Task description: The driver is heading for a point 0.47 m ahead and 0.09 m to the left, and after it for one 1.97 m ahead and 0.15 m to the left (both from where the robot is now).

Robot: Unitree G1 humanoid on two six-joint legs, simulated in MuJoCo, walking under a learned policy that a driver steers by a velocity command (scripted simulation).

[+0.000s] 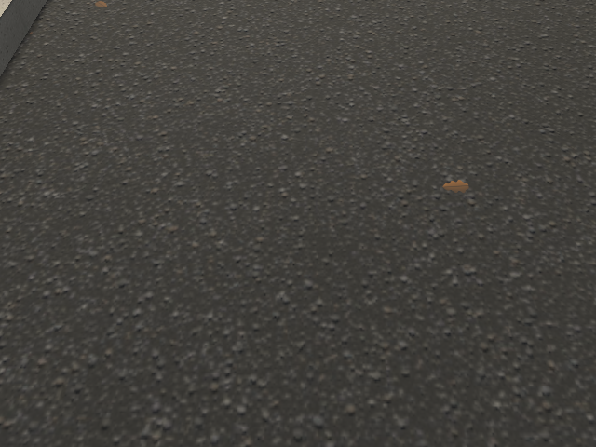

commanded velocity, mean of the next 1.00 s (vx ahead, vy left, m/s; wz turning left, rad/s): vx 0.30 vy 0.00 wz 0.00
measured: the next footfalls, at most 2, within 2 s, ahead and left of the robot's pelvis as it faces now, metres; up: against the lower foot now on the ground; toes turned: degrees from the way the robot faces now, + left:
left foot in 0.20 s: +0.31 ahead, +0.16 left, +0.00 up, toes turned +3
right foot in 0.68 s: +0.54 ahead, -0.06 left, +0.00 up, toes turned -1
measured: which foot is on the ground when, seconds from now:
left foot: up 0.00-0.18, down 0.20-0.70, up 0.72-0.94, down 0.96-1.00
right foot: down 0.00-0.20, up 0.22-0.66, down 0.68-1.00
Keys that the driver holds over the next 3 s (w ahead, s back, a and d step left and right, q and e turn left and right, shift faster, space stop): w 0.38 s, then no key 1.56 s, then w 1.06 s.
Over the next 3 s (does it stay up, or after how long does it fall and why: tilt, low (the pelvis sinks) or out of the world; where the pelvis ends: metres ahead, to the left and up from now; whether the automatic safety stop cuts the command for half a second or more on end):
stays up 0.92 0.09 0.00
